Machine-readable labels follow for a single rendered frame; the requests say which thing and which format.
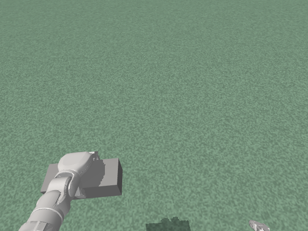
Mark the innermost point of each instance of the carton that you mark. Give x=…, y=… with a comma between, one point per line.
x=103, y=179

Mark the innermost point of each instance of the right robot hand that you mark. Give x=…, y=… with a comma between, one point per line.
x=258, y=226

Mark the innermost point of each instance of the left robot arm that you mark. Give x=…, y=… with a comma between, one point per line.
x=54, y=204

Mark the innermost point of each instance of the left robot hand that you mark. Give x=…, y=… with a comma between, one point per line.
x=80, y=162

